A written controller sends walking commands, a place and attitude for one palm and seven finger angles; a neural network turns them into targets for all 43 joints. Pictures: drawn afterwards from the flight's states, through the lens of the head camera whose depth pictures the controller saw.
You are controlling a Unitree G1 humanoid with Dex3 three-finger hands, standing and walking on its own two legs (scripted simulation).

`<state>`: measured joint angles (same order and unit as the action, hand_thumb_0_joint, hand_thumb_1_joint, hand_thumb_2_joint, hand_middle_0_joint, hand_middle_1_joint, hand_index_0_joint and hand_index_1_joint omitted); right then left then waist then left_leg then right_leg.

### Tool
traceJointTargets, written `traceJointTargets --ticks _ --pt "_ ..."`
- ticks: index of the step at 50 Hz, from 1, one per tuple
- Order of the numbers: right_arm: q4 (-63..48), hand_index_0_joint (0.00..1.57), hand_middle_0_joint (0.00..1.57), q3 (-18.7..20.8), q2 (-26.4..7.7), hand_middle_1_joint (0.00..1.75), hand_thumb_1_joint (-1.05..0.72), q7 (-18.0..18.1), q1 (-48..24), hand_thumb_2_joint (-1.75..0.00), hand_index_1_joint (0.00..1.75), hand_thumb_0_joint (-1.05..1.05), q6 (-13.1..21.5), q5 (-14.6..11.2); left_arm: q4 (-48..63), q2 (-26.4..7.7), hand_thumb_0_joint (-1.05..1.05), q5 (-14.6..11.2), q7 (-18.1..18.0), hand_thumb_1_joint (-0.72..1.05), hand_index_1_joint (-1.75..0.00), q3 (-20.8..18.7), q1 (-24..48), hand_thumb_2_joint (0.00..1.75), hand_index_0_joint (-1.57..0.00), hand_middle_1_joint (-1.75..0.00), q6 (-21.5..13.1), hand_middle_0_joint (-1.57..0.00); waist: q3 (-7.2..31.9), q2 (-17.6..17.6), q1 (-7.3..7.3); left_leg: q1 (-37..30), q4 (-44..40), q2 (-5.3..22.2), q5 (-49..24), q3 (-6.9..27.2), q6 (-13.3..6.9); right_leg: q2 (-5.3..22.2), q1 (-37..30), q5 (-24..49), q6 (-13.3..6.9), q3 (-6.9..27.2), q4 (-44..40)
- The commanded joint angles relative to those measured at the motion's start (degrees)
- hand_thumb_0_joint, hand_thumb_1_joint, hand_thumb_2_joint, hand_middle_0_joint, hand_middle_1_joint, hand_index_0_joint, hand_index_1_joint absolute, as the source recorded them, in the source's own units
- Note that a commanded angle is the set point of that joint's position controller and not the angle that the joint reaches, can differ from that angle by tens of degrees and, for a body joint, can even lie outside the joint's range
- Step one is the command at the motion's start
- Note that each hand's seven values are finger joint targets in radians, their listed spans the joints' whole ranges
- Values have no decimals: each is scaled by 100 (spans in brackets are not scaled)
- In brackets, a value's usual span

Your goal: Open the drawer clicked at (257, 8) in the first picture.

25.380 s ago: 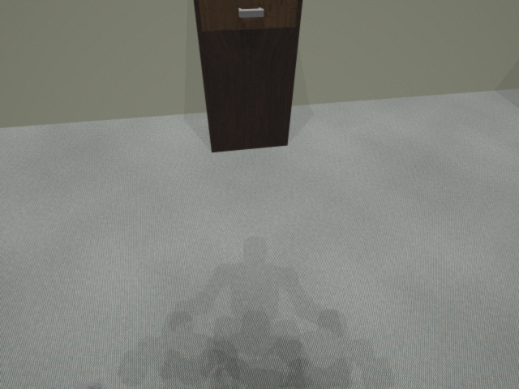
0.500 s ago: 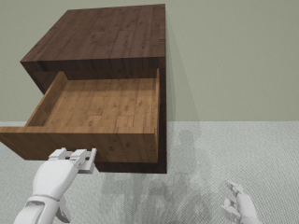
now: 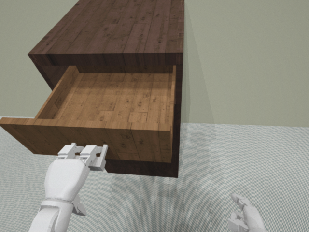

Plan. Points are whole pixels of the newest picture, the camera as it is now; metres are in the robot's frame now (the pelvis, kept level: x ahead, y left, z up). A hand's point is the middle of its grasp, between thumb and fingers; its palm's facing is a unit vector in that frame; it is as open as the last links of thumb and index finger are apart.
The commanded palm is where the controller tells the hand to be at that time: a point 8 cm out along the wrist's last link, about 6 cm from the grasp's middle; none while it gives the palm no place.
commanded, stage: open the thumb to release the handle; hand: left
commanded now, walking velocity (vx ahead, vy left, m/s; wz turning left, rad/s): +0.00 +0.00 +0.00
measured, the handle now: (86, 154) +0.28 +0.22 +0.05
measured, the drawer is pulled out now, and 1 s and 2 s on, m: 0.24 0.20 0.20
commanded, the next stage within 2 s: lift the hand off the handle in 0.40 s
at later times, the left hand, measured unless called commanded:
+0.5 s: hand (85, 173) +0.24 +0.22 +0.03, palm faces -0.01 -0.09 -1.00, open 15.2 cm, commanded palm +0.22 +0.22 +0.08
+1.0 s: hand (85, 172) +0.24 +0.22 +0.04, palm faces -0.04 -0.09 -1.00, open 15.2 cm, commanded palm +0.23 +0.22 +0.11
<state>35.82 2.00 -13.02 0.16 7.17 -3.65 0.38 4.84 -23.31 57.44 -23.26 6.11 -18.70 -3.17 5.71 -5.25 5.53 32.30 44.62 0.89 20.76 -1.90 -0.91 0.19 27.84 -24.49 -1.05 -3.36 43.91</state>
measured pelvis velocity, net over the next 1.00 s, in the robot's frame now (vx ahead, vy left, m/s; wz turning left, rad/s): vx -0.01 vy -0.01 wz -0.01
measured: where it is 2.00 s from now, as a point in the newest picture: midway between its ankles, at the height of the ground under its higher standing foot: outside the picture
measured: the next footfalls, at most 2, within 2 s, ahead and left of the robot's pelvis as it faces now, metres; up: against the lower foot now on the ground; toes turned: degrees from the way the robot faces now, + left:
none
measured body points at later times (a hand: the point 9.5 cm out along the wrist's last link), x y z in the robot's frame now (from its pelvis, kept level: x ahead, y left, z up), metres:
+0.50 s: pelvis -0.02 -0.02 +0.01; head +0.00 -0.05 +0.46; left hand +0.23 +0.22 +0.09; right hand +0.15 -0.27 -0.10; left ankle +0.02 +0.11 -0.71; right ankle -0.03 -0.11 -0.71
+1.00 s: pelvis -0.01 -0.01 +0.01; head +0.00 -0.05 +0.46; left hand +0.24 +0.22 +0.09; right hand +0.19 -0.23 -0.09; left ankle +0.02 +0.11 -0.71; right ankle -0.03 -0.11 -0.71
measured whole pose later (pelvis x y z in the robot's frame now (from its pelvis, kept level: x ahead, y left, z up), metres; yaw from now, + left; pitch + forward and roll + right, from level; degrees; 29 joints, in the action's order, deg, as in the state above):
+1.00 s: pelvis -0.01 -0.01 +0.01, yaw -1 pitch +5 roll +0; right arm 35.4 1.2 -12.9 2.1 6.8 -4.2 -0.9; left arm -6.0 -23.5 56.0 -14.7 6.7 -8.8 -0.3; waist 4.1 -5.1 4.1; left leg 25.2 37.5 1.4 16.9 -2.2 -0.2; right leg -0.6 21.6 -20.9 -1.9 -2.9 37.8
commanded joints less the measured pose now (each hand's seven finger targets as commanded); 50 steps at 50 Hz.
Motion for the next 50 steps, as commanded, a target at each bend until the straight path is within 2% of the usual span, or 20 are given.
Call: traceJointTargets --ticks 1,2,4,6,8,11,13,19,24,26,27,30,32,35,37,40,43,46,48,50 --pt "-883 20 20 131 -672 30 -90 66 -601 -90 30 0 111 -95 -14 -727 0 2 2 -50 -30 -789 1418 30 -15 -30 746 -15 952 665 -304 -1218 -716 -61 -1058 107 -43 -180 38 1469 -81 144 -903" --pt "-935 20 20 116 -654 30 -90 90 -618 -90 30 0 70 -106 -22 -780 0 6 98 -50 -30 -759 1412 30 -15 -30 818 -15 1027 589 -219 -1228 -755 -100 -1045 69 -69 -180 -150 1470 -80 186 -953" --pt "-976 20 20 51 -628 30 -90 134 -730 -90 30 0 15 -124 -90 -874 0 -7 282 -50 -30 -714 1627 30 -15 -30 899 -15 882 584 -213 -1204 -860 -134 -946 44 -90 -155 -282 1386 -62 238 -1097" --pt "-1064 20 20 12 -623 30 -90 158 -792 -90 30 0 5 -127 -133 -1090 0 -31 442 -50 -30 -914 1452 30 -15 -30 865 -15 838 503 -102 -1223 -968 -128 -967 28 -88 -126 -482 1409 -78 325 -1218" --pt "-1087 20 20 -24 -596 30 -90 172 -791 -90 30 0 5 -157 -308 -953 0 -165 614 -50 -30 -841 1333 30 -15 -30 759 -15 495 587 -132 -1111 -1024 -154 -854 -3 -106 -121 -492 1376 -51 355 -1337" --pt "-1095 20 20 -3 -631 30 -90 200 -777 -90 30 0 22 -155 -433 -1210 0 -231 736 -50 -30 -1133 1381 30 -15 -30 499 -15 365 670 -99 -1037 -1078 -170 -698 -13 -110 -103 -568 1092 -42 489 -1502" --pt "-1137 20 20 30 -597 30 -90 181 -735 -90 30 0 90 -147 -217 -994 0 -247 722 -50 -30 -975 1438 30 -15 -30 294 -15 429 376 -150 -1172 -1059 -173 -713 -37 -118 -93 -489 1093 -55 463 -1497" --pt "-1097 20 20 162 -652 30 -90 146 -583 -90 30 0 214 -114 -167 -956 0 -260 527 -50 -30 -1119 1235 30 -15 -30 -25 -15 612 540 -165 -1166 -941 -194 -839 -38 -117 -108 -456 1327 -59 512 -1428" --pt "-1038 20 20 240 -692 30 -90 93 -485 -90 30 0 262 -92 -66 -811 0 -217 354 -50 -30 -993 1273 30 -15 -30 -6 -15 816 555 -227 -1216 -895 -176 -992 -52 -116 -121 -417 1587 -62 449 -1305" --pt "-992 20 20 261 -736 30 -90 96 -454 -90 30 0 244 -79 -74 -1053 0 -192 292 -50 -30 -1245 1207 30 -15 -30 29 -15 943 660 -186 -1186 -879 -184 -1147 -28 -108 -129 -561 1842 -75 470 -1235" --pt "-994 20 20 253 -712 30 -90 84 -447 -90 30 0 245 -89 -95 -852 0 -174 291 -50 -30 -1045 1185 30 -15 -30 66 -15 870 590 -228 -1182 -872 -187 -1136 -34 -107 -133 -475 1840 -64 422 -1214" --pt "-932 20 20 255 -729 30 -90 80 -408 -90 30 0 246 -85 -79 -770 0 -153 241 -50 -30 -877 1684 30 -15 -30 105 -15 846 690 -353 -1215 -863 -159 -1090 -25 -121 -135 -319 1746 -40 372 -1209" --pt "-900 20 20 255 -724 30 -90 96 -373 -90 30 0 235 -96 -166 -872 0 -133 222 -50 -30 -958 1651 30 -15 -30 160 -15 910 688 -314 -1252 -866 -167 -1114 -15 -125 -147 -361 1710 -46 361 -1205" --pt "-830 20 20 227 -713 30 -90 113 -392 -90 30 0 220 -111 -263 -862 0 -104 235 -50 -30 -834 2130 30 -15 -30 216 -15 813 733 -396 -1279 -886 -155 -1045 -3 -128 -142 -247 1628 -34 342 -1226" --pt "-827 20 20 223 -705 30 -90 124 -374 -90 30 0 203 -109 -228 -830 0 -85 244 -50 -30 -785 2110 30 -15 -30 256 -15 991 589 -346 -1384 -894 -167 -1168 0 -123 -154 -340 1691 -52 312 -1183" --pt "-799 20 20 190 -681 30 -90 141 -444 -90 30 0 172 -130 -384 -863 0 -106 294 -50 -30 -797 2211 30 -15 -30 301 -15 821 761 -366 -1315 -907 -174 -1090 1 -127 -147 -309 1654 -30 323 -1250" --pt "-857 20 20 152 -635 30 -90 185 -557 -90 30 0 174 -135 80 -1072 0 -149 337 -50 -30 -885 2512 30 -15 -30 295 -15 1044 378 -292 -1568 -1008 -179 -1189 24 -127 -129 -494 1613 -56 325 -1281" --pt "-889 20 20 121 -626 30 -90 224 -638 -90 30 0 191 -127 345 -1262 0 -215 393 -50 -30 -1070 2539 30 -15 -30 252 -15 1085 368 -228 -1743 -1075 -165 -1340 54 -126 -139 -643 1675 -74 335 -1349" --pt "-924 20 20 95 -575 30 -90 242 -705 -90 30 0 234 -129 539 -1103 0 -278 432 -50 -30 -931 2605 30 -15 -30 206 -15 949 291 -258 -1812 -1139 -166 -1327 57 -128 -128 -607 1621 -68 303 -1396" --pt "-919 20 20 100 -561 30 -90 264 -749 -90 30 0 283 -106 757 -1256 0 -308 456 -50 -30 -1086 2655 30 -15 -30 112 -15 1034 263 -208 -1962 -1152 -157 -1414 41 -133 -124 -670 1684 -71 329 -1448"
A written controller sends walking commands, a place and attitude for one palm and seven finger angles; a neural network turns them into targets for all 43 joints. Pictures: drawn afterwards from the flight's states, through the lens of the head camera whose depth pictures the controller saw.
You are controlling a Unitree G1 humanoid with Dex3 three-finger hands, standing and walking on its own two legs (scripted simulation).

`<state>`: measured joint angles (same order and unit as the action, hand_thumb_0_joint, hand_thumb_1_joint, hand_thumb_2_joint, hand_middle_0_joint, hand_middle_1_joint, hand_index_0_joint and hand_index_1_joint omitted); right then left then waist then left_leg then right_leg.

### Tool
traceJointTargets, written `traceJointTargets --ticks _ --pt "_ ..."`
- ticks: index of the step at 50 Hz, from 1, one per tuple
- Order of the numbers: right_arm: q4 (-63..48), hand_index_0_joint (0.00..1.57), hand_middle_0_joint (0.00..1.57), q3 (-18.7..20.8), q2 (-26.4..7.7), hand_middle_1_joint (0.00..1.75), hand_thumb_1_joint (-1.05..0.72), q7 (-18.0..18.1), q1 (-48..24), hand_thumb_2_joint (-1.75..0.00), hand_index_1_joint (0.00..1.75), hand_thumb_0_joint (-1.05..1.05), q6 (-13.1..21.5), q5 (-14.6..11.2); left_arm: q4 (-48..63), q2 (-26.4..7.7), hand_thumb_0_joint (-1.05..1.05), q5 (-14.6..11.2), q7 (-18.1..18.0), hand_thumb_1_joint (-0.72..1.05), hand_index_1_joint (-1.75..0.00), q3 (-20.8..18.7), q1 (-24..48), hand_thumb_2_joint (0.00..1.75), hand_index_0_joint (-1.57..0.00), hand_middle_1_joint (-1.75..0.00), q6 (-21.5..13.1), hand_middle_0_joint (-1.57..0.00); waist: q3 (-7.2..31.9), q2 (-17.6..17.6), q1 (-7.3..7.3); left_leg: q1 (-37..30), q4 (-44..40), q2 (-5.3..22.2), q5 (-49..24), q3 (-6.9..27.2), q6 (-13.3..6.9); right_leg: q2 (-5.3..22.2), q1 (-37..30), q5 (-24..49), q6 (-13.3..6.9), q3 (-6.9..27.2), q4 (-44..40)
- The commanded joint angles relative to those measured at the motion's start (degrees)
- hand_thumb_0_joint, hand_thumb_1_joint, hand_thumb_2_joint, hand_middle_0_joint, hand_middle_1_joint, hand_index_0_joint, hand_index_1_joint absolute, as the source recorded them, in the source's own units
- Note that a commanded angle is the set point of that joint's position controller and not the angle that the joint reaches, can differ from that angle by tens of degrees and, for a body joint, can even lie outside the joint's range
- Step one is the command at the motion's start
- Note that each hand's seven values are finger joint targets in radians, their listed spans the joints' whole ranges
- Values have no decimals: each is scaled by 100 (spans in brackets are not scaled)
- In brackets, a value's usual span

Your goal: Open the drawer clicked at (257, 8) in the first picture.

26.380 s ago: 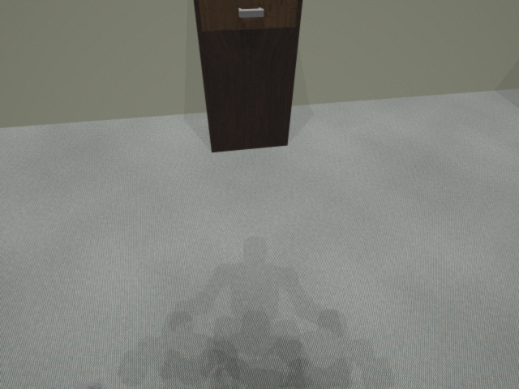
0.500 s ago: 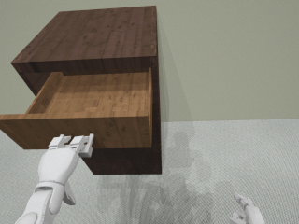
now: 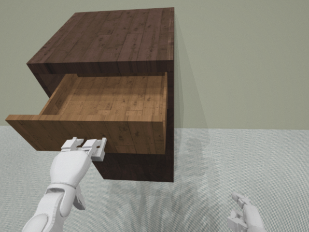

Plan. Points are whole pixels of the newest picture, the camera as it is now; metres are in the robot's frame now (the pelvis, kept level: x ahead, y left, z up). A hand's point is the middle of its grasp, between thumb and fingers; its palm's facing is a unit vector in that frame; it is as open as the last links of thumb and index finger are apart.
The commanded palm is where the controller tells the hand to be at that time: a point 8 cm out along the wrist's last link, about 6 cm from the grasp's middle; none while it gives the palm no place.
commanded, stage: lift the hand off the handle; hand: left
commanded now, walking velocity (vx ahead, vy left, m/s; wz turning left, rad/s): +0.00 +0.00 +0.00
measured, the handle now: (86, 147) +0.32 +0.24 +0.04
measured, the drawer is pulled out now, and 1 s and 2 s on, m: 0.20 0.20 0.20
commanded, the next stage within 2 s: draw the hand back to the body in 1.10 s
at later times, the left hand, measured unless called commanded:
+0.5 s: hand (68, 161) +0.25 +0.24 +0.09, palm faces +0.03 -0.10 -0.99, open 15.5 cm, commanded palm +0.24 +0.24 +0.17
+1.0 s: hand (56, 131) +0.27 +0.24 +0.18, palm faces +0.14 -0.09 -0.99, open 16.2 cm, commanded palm +0.24 +0.24 +0.24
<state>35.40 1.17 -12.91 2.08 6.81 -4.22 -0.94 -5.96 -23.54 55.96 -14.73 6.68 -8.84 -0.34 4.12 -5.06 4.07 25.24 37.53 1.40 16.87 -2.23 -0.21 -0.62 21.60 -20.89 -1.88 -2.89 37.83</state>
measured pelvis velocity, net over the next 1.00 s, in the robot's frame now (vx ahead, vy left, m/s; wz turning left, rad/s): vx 0.01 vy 0.01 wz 0.01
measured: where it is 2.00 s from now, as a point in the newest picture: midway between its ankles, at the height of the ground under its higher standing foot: outside the picture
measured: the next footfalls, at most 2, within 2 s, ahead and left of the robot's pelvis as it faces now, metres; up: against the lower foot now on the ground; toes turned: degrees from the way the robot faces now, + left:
none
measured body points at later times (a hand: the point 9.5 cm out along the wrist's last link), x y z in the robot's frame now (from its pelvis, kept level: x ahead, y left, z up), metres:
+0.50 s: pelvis +0.00 +0.01 +0.01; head +0.01 -0.04 +0.46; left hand +0.24 +0.24 +0.14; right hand +0.22 -0.20 -0.09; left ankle +0.02 +0.12 -0.72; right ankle -0.02 -0.10 -0.72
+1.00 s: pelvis +0.01 +0.01 +0.02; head +0.00 -0.05 +0.47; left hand +0.26 +0.24 +0.23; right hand +0.25 -0.19 -0.07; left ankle +0.02 +0.12 -0.72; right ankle -0.02 -0.10 -0.72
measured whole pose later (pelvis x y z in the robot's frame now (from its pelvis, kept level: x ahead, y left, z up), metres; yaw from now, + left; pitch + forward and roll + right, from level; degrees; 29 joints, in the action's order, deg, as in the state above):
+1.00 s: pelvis +0.01 +0.01 +0.02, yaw +1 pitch -1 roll +0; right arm 33.6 -1.8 -15.6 -1.0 4.1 -6.2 -2.6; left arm 18.2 -31.8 45.5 3.5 -0.1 -4.9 6.8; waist 1.1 -7.5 5.5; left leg 11.3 24.7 0.2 12.0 -2.1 -0.6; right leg 0.0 7.3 -15.8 -1.0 -3.0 24.5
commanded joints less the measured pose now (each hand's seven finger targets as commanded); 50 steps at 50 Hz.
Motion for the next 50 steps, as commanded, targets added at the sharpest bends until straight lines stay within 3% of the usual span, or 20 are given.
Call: traceJointTargets --ticks 1,4,7,10,16,19,21,25,28,32,34,35,36,37,39,41,44,46,48,50 --pt "-914 20 20 172 -581 30 -90 81 -725 -90 30 0 356 30 1985 -1280 0 -184 -378 -50 -30 -1195 1590 30 -15 -30 -186 -15 1240 180 -26 -1317 -488 -204 -1097 100 -188 -47 -136 1314 -7 271 -860" --pt "-935 20 20 169 -543 30 -90 68 -715 -90 30 0 435 54 2356 -1193 0 -238 -371 -50 -30 -1164 1479 30 -15 -30 -300 -15 1236 74 -24 -1458 -506 -190 -1308 79 -185 -30 -134 1516 -12 240 -872" --pt "-905 20 20 162 -571 30 -90 29 -747 -90 30 0 413 50 2252 -1305 0 -161 -341 -50 -30 -1302 1254 30 -15 -30 -167 -15 1075 214 5 -1425 -581 -175 -1354 89 -151 -34 -206 1505 -9 213 -947" --pt "-888 20 20 146 -596 30 -90 8 -840 -90 30 0 373 0 2242 -1195 0 -186 -209 -50 -30 -1060 1563 30 -15 -30 31 -15 1003 224 -53 -1495 -721 -170 -1174 93 -151 -21 -215 1296 18 191 -1072" --pt "-916 20 20 68 -603 30 -90 93 -970 -90 30 0 417 -43 2651 -1600 0 -382 99 -50 -30 -1301 1765 30 -15 -30 33 -15 1044 88 30 -1807 -960 -180 -1289 119 -160 12 -579 1306 7 235 -1323" --pt "-892 20 20 62 -591 30 -90 113 -964 -90 30 0 453 -40 2719 -1590 0 -476 200 -50 -30 -1330 1780 30 -15 -30 -92 -15 939 195 31 -1849 -998 -191 -1395 102 -172 28 -638 1496 33 218 -1395" --pt "-924 20 20 55 -604 30 -90 91 -1028 -90 30 0 467 -46 2953 -1735 0 -491 231 -50 -30 -1505 1623 30 -15 -30 -132 -15 1103 -77 101 -1972 -1054 -190 -1587 119 -134 25 -805 1596 -1 236 -1407" --pt "-928 20 20 58 -597 30 -90 29 -1023 -90 30 0 456 -62 2953 -1446 0 -592 368 -50 -30 -1255 1588 30 -15 -30 -64 -15 932 210 36 -1991 -1095 -177 -1675 117 -135 44 -774 1736 54 154 -1475" --pt "-862 20 20 3 -637 30 -90 21 -1116 -90 30 0 401 -108 2687 -1658 0 -604 547 -50 -30 -1343 1795 30 -15 -30 120 -15 722 375 12 -1914 -1235 -181 -1444 108 -132 67 -835 1518 79 181 -1629" --pt "-899 20 20 -69 -640 30 -90 -40 -1222 -90 30 0 313 -160 2480 -1307 0 -587 948 -50 -30 -805 2001 30 -15 -30 465 -15 673 154 12 -1932 -1444 -182 -1424 158 -113 31 -961 1359 55 111 -1667" --pt "-961 20 20 -51 -666 30 -90 -68 -1288 -90 30 0 242 -157 2636 -1358 0 -632 1145 -50 -30 -790 1880 30 -15 -30 569 -15 714 158 67 -1998 -1514 -177 -1553 162 -125 24 -1133 1509 49 117 -1692" --pt "-1012 20 20 -79 -659 30 -90 -96 -1304 -90 30 0 229 -157 2828 -1451 0 -640 1232 -50 -30 -860 1882 30 -15 -30 592 -15 816 283 101 -2031 -1517 -183 -1669 174 -128 53 -1249 1662 63 123 -1669" --pt "-1053 20 20 -98 -704 30 -90 -121 -1443 -90 30 0 245 -196 2960 -1870 0 -707 1296 -50 -30 -1268 1888 30 -15 -30 594 -15 894 145 137 -2029 -1509 -153 -1695 193 -100 53 -1414 1718 29 181 -1632" --pt "-1098 20 20 -140 -642 30 -90 -159 -1384 -90 30 0 201 -134 2914 -1583 0 -640 1400 -50 -30 -1022 1749 30 -15 -30 630 -15 925 183 195 -1961 -1521 -191 -1778 191 -115 46 -1455 1761 28 136 -1607" --pt "-1108 20 20 -116 -681 30 -90 -221 -1366 -90 30 0 105 -147 3009 -1584 0 -747 1504 -50 -30 -1139 1417 30 -15 -30 643 -15 719 373 194 -1949 -1539 -158 -1868 151 -125 38 -1467 1924 48 108 -1663" --pt "-1128 20 20 -147 -708 30 -90 -246 -1485 -90 30 0 118 -186 3186 -2138 0 -867 1509 -50 -30 -1694 1616 30 -15 -30 650 -15 696 275 217 -1891 -1533 -133 -1841 153 -96 61 -1559 1956 41 158 -1625" --pt "-1167 20 20 -146 -677 30 -90 -310 -1383 -90 30 0 58 -154 3285 -1855 0 -913 1561 -50 -30 -1546 1401 30 -15 -30 675 -15 639 321 225 -1922 -1484 -151 -1990 118 -114 57 -1516 2118 61 110 -1667" --pt "-1176 20 20 -150 -700 30 -90 -318 -1485 -90 30 0 112 -196 3562 -2246 0 -1027 1549 -50 -30 -1879 1634 30 -15 -30 661 -15 718 90 213 -1945 -1459 -146 -1952 135 -88 84 -1569 2089 48 186 -1629" --pt "-1137 20 20 -161 -684 30 -90 -320 -1362 -90 30 0 114 -189 3349 -2052 0 -993 1609 -50 -30 -1691 1678 30 -15 -30 704 -15 652 306 142 -1940 -1426 -153 -1938 138 -98 81 -1415 2018 81 133 -1684" --pt "-1183 20 20 -148 -715 30 -90 -309 -1387 -90 30 0 126 -207 3600 -1958 0 -1057 1695 -50 -30 -1483 1965 30 -15 -30 700 -15 700 199 99 -2035 -1430 -170 -1861 134 -115 94 -1350 1963 107 146 -1734"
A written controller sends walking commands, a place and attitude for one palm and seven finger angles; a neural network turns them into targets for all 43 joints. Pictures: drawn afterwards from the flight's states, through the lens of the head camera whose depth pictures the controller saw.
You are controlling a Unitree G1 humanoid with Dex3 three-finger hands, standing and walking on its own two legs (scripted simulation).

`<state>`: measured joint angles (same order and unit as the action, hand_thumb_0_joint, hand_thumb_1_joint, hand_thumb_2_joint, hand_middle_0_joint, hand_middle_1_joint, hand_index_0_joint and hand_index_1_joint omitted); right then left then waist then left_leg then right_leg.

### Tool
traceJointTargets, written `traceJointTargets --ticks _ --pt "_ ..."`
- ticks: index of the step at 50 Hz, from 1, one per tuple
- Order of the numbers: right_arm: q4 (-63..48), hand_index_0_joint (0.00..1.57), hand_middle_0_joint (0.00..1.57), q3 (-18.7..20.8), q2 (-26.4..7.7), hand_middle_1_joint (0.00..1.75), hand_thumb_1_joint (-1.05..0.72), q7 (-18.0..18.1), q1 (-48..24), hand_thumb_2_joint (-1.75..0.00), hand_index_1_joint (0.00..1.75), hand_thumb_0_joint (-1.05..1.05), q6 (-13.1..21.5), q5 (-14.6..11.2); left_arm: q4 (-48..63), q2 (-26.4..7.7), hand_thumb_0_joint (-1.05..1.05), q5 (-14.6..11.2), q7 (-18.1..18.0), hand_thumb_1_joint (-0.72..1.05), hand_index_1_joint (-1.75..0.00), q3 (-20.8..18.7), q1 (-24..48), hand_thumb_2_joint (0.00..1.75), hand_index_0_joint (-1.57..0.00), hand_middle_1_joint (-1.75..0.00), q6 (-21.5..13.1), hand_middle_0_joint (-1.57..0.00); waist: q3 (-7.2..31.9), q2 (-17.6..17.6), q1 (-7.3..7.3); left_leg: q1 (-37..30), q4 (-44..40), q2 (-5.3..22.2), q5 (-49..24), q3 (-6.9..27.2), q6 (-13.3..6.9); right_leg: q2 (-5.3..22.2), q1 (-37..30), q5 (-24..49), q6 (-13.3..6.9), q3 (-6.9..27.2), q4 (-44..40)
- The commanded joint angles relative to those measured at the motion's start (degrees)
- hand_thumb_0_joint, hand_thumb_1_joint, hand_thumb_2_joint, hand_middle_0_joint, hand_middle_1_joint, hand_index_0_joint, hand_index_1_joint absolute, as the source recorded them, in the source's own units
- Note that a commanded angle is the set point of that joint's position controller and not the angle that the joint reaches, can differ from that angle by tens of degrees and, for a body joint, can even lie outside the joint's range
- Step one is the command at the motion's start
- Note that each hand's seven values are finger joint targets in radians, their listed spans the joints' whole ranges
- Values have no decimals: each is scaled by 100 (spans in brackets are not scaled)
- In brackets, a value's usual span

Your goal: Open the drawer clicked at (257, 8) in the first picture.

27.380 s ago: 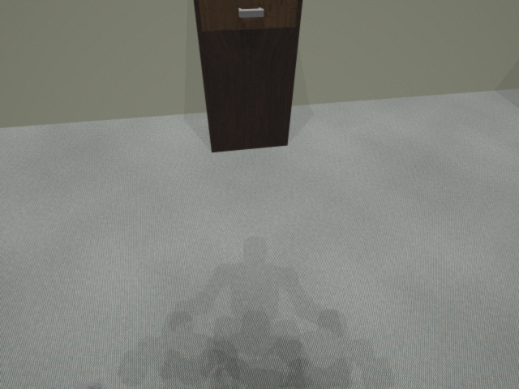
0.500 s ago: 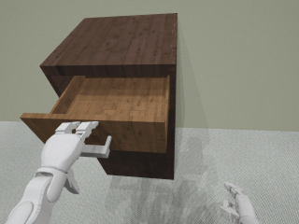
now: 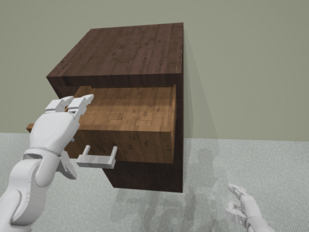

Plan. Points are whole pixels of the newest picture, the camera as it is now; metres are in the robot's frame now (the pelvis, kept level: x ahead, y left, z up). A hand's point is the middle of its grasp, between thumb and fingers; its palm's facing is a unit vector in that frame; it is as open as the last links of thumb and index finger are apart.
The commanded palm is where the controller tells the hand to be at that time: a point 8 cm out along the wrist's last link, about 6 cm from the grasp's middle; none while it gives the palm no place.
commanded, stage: lift the hand off the handle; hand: left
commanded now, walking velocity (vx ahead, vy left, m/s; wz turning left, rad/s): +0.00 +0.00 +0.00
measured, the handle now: (98, 155) +0.31 +0.23 +0.02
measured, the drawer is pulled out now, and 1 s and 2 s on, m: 0.20 0.20 0.20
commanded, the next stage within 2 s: draw the hand back to the body in 0.10 s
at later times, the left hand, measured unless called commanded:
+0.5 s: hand (64, 146) +0.24 +0.24 +0.16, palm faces +0.12 -0.10 -0.99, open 16.2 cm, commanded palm +0.20 +0.24 +0.22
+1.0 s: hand (58, 147) +0.22 +0.22 +0.19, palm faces +0.36 -0.85 -0.38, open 15.6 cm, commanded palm +0.17 +0.26 +0.21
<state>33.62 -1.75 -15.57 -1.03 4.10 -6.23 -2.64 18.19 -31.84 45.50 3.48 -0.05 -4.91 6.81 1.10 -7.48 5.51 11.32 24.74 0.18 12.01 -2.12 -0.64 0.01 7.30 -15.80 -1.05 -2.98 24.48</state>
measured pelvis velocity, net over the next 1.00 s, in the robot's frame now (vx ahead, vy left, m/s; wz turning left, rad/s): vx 0.01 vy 0.00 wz -0.01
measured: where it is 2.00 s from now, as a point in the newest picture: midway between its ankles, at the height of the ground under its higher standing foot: outside the picture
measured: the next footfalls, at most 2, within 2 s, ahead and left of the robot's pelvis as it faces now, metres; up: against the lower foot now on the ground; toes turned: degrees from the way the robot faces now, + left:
none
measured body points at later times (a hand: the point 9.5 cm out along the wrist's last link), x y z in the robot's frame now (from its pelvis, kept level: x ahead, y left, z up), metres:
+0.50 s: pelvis +0.00 +0.00 +0.00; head +0.00 -0.05 +0.44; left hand +0.23 +0.24 +0.21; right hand +0.23 -0.20 -0.10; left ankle +0.01 +0.11 -0.74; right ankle -0.03 -0.10 -0.74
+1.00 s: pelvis +0.01 +0.00 +0.00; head +0.00 -0.02 +0.45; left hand +0.19 +0.26 +0.21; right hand +0.21 -0.20 -0.08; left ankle +0.01 +0.11 -0.74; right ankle -0.03 -0.10 -0.74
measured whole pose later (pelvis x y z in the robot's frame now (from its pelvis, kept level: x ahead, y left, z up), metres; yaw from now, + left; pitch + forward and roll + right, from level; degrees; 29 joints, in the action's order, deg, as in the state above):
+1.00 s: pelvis +0.01 +0.00 +0.00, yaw +0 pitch -4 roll +0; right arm 33.6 -3.2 -11.9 3.3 9.4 5.7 -0.8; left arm 28.8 -19.2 -1.5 -4.6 -14.5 -20.1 -6.2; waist -2.0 -3.6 4.1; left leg 8.5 25.8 0.7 13.6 -2.2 -0.7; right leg -0.5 3.6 -15.9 -0.9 -2.7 23.2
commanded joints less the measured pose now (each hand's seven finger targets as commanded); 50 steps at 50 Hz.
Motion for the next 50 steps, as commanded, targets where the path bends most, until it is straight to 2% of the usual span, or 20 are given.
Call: traceJointTargets --ticks 1,4,6,7,9,11,14,16,17,19,24,26,31,40,41,42,43,46,47,50 --pt "-1008 20 20 144 -454 30 -90 23 -1188 -90 30 0 397 -73 1150 -1261 0 -119 -100 -50 -30 -943 1574 30 -15 -30 -25 -15 918 393 -74 -612 -136 -44 -1253 146 -61 28 87 1348 3 185 -376" --pt "-961 20 20 150 -505 30 -90 35 -1036 -90 30 0 342 -31 734 -1004 0 -66 85 -50 -30 -690 1229 30 -15 -30 -2 -15 762 769 -85 -523 -132 -69 -1196 136 -95 2 176 1387 39 136 -443" --pt "-1035 20 20 138 -501 30 -90 38 -1207 -90 30 0 401 -64 1256 -1309 0 -92 96 -50 -30 -915 1499 30 -15 -30 -103 -15 1078 395 -77 -618 -97 -66 -1214 141 -71 42 26 1403 10 202 -343" --pt "-1082 20 20 96 -430 30 -90 29 -1092 -90 30 0 407 3 1240 -1066 0 -10 126 -50 -30 -648 1584 30 -15 -30 -138 -15 1202 364 -31 -626 -73 -120 -1297 167 -93 36 28 1428 3 168 -332" --pt "-959 20 20 138 -489 30 -90 63 -1009 -90 30 0 347 10 812 -1178 0 -14 89 -50 -30 -867 1364 30 -15 -30 -162 -15 871 706 -70 -523 -80 -81 -1235 139 -91 10 162 1402 28 132 -405" --pt "-1020 20 20 139 -476 30 -90 67 -1150 -90 30 0 439 -20 1244 -1636 0 -78 -13 -50 -30 -1300 1658 30 -15 -30 -302 -15 1120 446 -7 -611 -61 -55 -1236 165 -67 47 19 1386 -3 199 -342" --pt "-984 20 20 146 -455 30 -90 29 -972 -90 30 0 362 24 901 -1332 0 -93 -84 -50 -30 -1211 1096 30 -15 -30 -284 -15 975 513 37 -511 -28 -68 -1376 136 -59 33 67 1532 7 115 -345" --pt "-1016 20 20 154 -480 30 -90 6 -1096 -90 30 0 403 -18 1173 -1655 0 -172 -156 -50 -30 -1537 1098 30 -15 -30 -294 -15 1124 332 61 -521 3 -48 -1425 130 -35 64 -54 1632 -12 183 -261" --pt "-1088 20 20 133 -425 30 -90 -25 -1022 -90 30 0 387 35 1213 -1373 0 -111 -127 -50 -30 -1299 933 30 -15 -30 -280 -15 1195 348 118 -517 26 -78 -1520 138 -58 53 -64 1708 -15 139 -234" --pt "-1075 20 20 171 -474 30 -90 -51 -966 -90 30 0 327 16 1117 -1245 0 -205 -107 -50 -30 -1283 413 30 -15 -30 -213 -15 985 626 62 -458 33 -36 -1523 112 -64 34 43 1776 26 98 -248" --pt "-1160 20 20 172 -493 30 -90 -45 -946 -90 30 0 339 13 1488 -1179 0 -206 -61 -50 -30 -1159 166 30 -15 -30 -225 -15 913 588 -1 -463 64 -34 -1349 143 -86 13 241 1519 43 77 -253" --pt "-1209 20 20 158 -494 30 -90 -13 -1046 -90 30 0 428 -6 1955 -1562 0 -247 -144 -50 -30 -1488 355 30 -15 -30 -308 -15 1015 365 7 -521 97 -13 -1274 163 -64 57 188 1430 16 135 -206" --pt "-1164 20 20 159 -487 30 -90 36 -996 -90 30 0 449 2 1890 -1723 0 -285 -260 -50 -30 -1778 143 30 -15 -30 -409 -15 897 345 23 -504 136 -4 -1128 172 -55 55 293 1261 15 133 -262" --pt "-1219 20 20 159 -504 30 -90 67 -866 -90 30 0 430 28 1822 -1550 0 -398 -128 -50 -30 -1684 -476 30 -15 -30 -436 -15 745 512 9 -431 129 -12 -1101 197 -64 61 405 1200 78 47 -298" --pt "-1432 20 20 138 -96 30 -90 203 -472 -90 30 0 941 -22 2601 412 0 -4278 -436 -47 -30 -1748 568 32 -15 -30 -1083 -15 554 616 -511 -1226 97 123 -591 96 -188 -17 513 1044 -58 65 -562" --pt "-1074 20 20 105 -241 30 -90 315 -202 -90 30 0 1146 104 1153 65 0 -4366 -703 -43 -30 -2066 -848 33 -15 -30 -1224 -15 195 1079 -403 -1077 43 258 -385 142 -163 -76 587 821 -68 -13 -486" --pt "-1103 20 20 96 -252 30 -90 377 -274 -90 30 0 1206 90 1655 247 0 -4788 -762 -40 -30 -2112 -1111 34 -15 -30 -1311 -15 304 1436 -289 -984 -138 254 -559 219 -128 -6 322 933 -15 -60 -533" --pt "-863 20 20 126 -324 30 -90 516 -328 -90 30 0 1528 185 2302 -271 0 -4921 -1012 -29 -30 -2584 -540 39 -16 -30 -1676 -16 501 556 -222 -1084 -172 203 -662 87 -100 95 147 970 6 108 -606" --pt "-866 20 20 84 -224 30 -90 515 -261 -90 30 0 1580 213 2336 134 0 -4904 -1030 -26 -30 -2272 -523 40 -16 -30 -1744 -16 536 186 -227 -1088 -236 157 -710 78 -88 108 105 976 -28 89 -625" --pt "-821 20 20 113 -221 30 -90 494 -307 -90 30 0 1659 213 2271 278 0 -4971 -1049 -15 -30 -2213 -858 45 -16 -30 -1750 -16 131 298 -201 -931 -351 205 -831 108 -71 129 88 1047 -24 79 -700"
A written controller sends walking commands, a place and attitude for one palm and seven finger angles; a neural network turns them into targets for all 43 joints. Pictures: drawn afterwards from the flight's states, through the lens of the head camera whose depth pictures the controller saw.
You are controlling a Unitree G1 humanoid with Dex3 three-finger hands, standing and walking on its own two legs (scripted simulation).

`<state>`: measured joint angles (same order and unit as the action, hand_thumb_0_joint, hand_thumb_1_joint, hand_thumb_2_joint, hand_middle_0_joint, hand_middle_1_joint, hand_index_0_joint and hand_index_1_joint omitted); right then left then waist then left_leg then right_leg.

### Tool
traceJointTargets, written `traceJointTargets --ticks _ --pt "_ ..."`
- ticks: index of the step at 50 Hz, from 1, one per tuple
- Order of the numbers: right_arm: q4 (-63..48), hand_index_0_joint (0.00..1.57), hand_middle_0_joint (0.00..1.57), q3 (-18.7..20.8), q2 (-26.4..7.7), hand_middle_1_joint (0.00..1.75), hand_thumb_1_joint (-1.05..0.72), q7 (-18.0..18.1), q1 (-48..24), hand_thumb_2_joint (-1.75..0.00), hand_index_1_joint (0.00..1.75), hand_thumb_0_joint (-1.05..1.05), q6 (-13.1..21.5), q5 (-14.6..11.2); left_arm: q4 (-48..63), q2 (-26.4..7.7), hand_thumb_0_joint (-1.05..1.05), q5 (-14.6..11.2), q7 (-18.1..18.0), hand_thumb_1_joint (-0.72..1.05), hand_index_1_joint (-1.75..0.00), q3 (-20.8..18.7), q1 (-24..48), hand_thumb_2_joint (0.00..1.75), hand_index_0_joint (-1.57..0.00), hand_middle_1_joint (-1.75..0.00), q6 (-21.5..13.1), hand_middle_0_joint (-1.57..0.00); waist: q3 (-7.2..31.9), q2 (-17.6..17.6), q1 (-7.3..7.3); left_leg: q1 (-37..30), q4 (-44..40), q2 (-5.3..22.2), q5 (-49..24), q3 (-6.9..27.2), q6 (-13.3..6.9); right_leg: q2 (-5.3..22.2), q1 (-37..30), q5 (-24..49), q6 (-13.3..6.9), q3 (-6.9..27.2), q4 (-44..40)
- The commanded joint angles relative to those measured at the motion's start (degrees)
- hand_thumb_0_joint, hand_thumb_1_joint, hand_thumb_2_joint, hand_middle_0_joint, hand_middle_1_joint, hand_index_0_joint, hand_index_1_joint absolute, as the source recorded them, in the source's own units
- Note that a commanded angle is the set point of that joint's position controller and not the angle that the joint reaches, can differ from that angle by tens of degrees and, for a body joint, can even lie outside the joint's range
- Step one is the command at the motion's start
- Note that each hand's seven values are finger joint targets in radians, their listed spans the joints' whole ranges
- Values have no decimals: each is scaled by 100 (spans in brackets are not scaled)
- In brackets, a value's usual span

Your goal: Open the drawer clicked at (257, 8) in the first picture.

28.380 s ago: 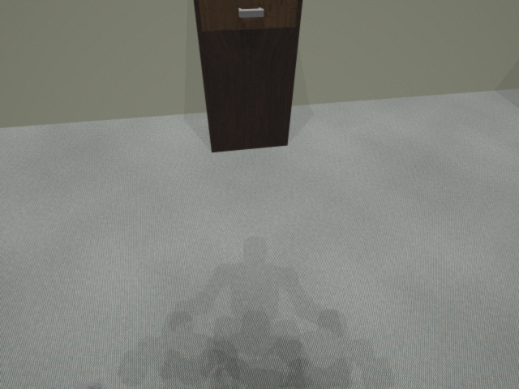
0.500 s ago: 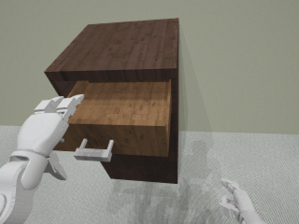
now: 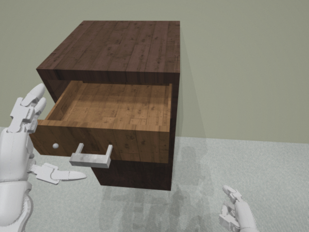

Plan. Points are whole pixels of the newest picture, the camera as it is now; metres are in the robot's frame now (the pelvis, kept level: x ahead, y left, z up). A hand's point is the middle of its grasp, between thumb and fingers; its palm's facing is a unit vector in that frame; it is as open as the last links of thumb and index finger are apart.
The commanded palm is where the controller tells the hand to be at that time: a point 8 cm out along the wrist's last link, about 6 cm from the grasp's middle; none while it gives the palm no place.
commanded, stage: draw the hand back to the body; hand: left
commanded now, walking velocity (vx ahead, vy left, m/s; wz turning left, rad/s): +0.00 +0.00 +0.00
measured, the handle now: (92, 153) +0.30 +0.23 +0.02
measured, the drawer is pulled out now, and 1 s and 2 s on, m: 0.20 0.20 0.20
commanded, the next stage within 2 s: step back with the hand held close in 0.80 s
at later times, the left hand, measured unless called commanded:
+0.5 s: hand (39, 153) +0.19 +0.24 +0.19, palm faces +0.42 -0.82 -0.39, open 10.3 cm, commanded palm +0.14 +0.28 +0.21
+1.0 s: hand (33, 154) +0.18 +0.24 +0.20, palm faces +0.44 -0.79 -0.42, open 7.5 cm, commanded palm +0.12 +0.27 +0.21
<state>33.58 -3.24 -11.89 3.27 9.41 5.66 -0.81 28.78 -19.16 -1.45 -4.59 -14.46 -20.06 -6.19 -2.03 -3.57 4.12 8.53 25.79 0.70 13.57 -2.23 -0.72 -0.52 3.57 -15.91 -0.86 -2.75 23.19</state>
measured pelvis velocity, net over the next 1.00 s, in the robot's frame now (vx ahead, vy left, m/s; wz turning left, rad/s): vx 0.00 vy -0.01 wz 0.01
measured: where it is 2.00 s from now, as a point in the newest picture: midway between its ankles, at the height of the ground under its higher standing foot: outside the picture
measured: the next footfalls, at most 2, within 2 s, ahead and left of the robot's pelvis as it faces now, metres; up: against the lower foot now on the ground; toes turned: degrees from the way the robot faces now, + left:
none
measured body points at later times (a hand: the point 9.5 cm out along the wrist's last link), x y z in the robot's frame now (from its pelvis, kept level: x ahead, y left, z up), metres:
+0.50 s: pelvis +0.01 +0.00 +0.00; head -0.01 -0.02 +0.45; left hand +0.16 +0.28 +0.21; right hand +0.21 -0.21 -0.08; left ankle +0.01 +0.11 -0.74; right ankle -0.03 -0.11 -0.74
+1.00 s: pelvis +0.00 -0.01 +0.00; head -0.01 -0.03 +0.45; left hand +0.15 +0.28 +0.23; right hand +0.20 -0.22 -0.08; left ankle +0.01 +0.11 -0.74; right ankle -0.03 -0.11 -0.74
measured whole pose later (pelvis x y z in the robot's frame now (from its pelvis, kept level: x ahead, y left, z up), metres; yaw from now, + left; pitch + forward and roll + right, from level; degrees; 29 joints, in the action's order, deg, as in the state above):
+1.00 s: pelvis +0.00 -0.01 +0.00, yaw +1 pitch -2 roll -1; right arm 34.1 -1.0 -12.8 3.1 10.3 4.8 -1.0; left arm 31.2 -21.1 -4.7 -5.5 -22.2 -27.8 -8.3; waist -0.4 -4.2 2.8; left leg 10.6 25.9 1.7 13.0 -1.2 -0.2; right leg -1.7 4.3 -14.3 -1.3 -3.7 20.8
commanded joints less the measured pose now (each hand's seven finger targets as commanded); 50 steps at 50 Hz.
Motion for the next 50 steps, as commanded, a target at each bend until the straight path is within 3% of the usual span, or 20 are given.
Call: traceJointTargets --ticks 1,2,6,8,11,12,19,21,24,26,30,31,34,40,41,44,45,46,48,50 --pt "-759 20 20 276 -628 30 -90 68 -830 -90 30 0 495 40 1209 -1045 0 -258 -247 -12 -30 -827 618 47 -16 -30 -458 -16 353 -163 -57 -607 -459 175 -1084 148 -49 164 432 1115 -72 60 -593" --pt "-741 20 20 273 -619 30 -90 52 -817 -90 30 0 483 55 1148 -899 0 -277 -231 -8 -30 -726 485 48 -16 -30 -463 -16 300 -203 -70 -589 -481 169 -1060 138 -49 156 442 1137 -67 32 -603" --pt "-749 20 20 331 -635 30 -90 8 -802 -90 30 0 524 45 1537 -1003 0 -283 -218 6 -30 -837 240 54 -17 -30 -501 -17 613 -360 -40 -677 -423 184 -1460 156 -16 158 216 1453 -95 43 -504" --pt "-753 20 20 369 -634 30 -90 -18 -757 -90 30 0 514 46 1575 -975 0 -308 -216 13 -30 -890 -98 57 -17 -30 -496 -17 765 -148 -34 -719 -386 201 -1665 151 -22 153 161 1677 -78 16 -452" --pt "-722 20 20 424 -644 30 -90 -17 -785 -90 30 0 464 20 1526 -1033 0 -328 -206 23 -30 -997 -262 62 -18 -30 -468 -18 693 117 -53 -697 -359 217 -1763 138 -16 132 199 1812 -60 2 -481" --pt "-709 20 20 428 -664 30 -90 -17 -750 -90 30 0 434 23 1470 -958 0 -323 -195 27 -30 -954 -320 63 -18 -30 -463 -18 649 -6 -74 -704 -348 209 -1712 110 -17 124 280 1777 -48 -8 -508" --pt "-696 20 20 477 -649 30 -90 25 -742 -90 30 0 348 -5 1318 -1003 0 -342 -210 51 -30 -1089 -448 74 -19 -30 -432 -19 596 138 -75 -716 -377 199 -1464 111 -24 127 375 1579 -27 12 -586" --pt "-702 20 20 467 -643 30 -90 35 -802 -90 30 0 368 -11 1442 -1047 0 -343 -205 58 -30 -1107 -366 76 -19 -30 -420 -19 563 -77 -68 -738 -375 188 -1480 115 -19 146 396 1588 -41 50 -622" --pt "-699 20 20 471 -624 30 -90 36 -783 -90 30 0 342 4 1307 -1004 0 -345 -216 69 -30 -1132 -573 81 -19 -30 -397 -19 550 170 -56 -726 -359 174 -1460 109 -40 125 406 1613 -22 16 -630" --pt "-717 20 20 452 -637 30 -90 38 -809 -90 30 0 354 -10 1489 -1071 0 -346 -210 76 -30 -1131 -388 84 -19 -30 -385 -19 530 -121 -65 -715 -372 163 -1390 123 -18 146 404 1522 -45 74 -660" --pt "-735 20 20 441 -621 30 -90 42 -786 -90 30 0 361 3 1436 -1010 0 -356 -217 90 -30 -1068 -330 90 -20 -30 -356 -20 515 194 -81 -709 -387 168 -1311 158 -33 146 423 1465 -14 56 -661" --pt "-712 20 20 447 -642 30 -90 54 -799 -90 30 0 375 -4 1512 -1091 0 -340 -226 90 -30 -1108 -226 90 -20 -30 -362 -20 542 -95 -82 -744 -386 163 -1294 139 -18 156 409 1433 -34 86 -684" --pt "-694 20 20 428 -618 30 -90 49 -794 -90 30 0 349 12 1244 -978 0 -358 -230 90 -30 -1076 -378 90 -20 -30 -333 -20 404 127 -66 -681 -419 152 -1199 167 -28 126 464 1325 -22 39 -701" --pt "-743 20 20 432 -610 30 -90 35 -818 -90 30 0 360 -2 1386 -1026 0 -359 -217 90 -30 -1088 -293 90 -20 -30 -351 -20 477 116 -48 -690 -426 156 -1138 180 -30 156 432 1249 -17 71 -695" --pt "-737 20 20 438 -618 30 -90 40 -826 -90 30 0 384 -5 1444 -1095 0 -352 -223 90 -30 -1139 -248 90 -20 -30 -367 -20 512 -80 -43 -703 -411 139 -1149 163 -17 158 395 1267 -37 97 -710" --pt "-714 20 20 438 -603 30 -90 41 -813 -90 30 0 375 9 1255 -1002 0 -354 -227 90 -30 -1116 -414 90 -20 -30 -361 -20 385 90 -38 -637 -421 136 -1111 151 -32 142 445 1237 -20 54 -729" --pt "-753 20 20 448 -608 30 -90 34 -833 -90 30 0 380 -4 1401 -1024 0 -358 -213 90 -30 -1100 -335 90 -20 -30 -375 -20 445 111 -39 -672 -414 157 -1129 161 -32 154 445 1246 -14 81 -708" --pt "-1036 20 20 333 -606 30 -90 2 -567 -90 30 0 254 -80 1807 -1958 0 -340 -269 90 -30 -2043 579 90 -20 -30 -655 -20 -323 -191 -241 -108 -237 211 -663 236 -102 450 1129 1449 -4 484 -934" --pt "-866 20 20 422 -589 30 -90 19 -594 -90 30 0 163 -22 1207 -1316 0 -292 -158 90 -30 -1529 -366 90 -20 -30 -679 -20 137 832 -310 -157 34 195 -779 302 -144 578 1145 1824 63 501 -869" --pt "-934 20 20 476 -652 30 -90 20 -629 -90 30 0 91 -24 1245 -1158 0 -253 -119 90 -30 -1367 -787 90 -20 -30 -660 -20 542 656 -338 -186 127 229 -1196 224 -156 667 991 2261 104 439 -635"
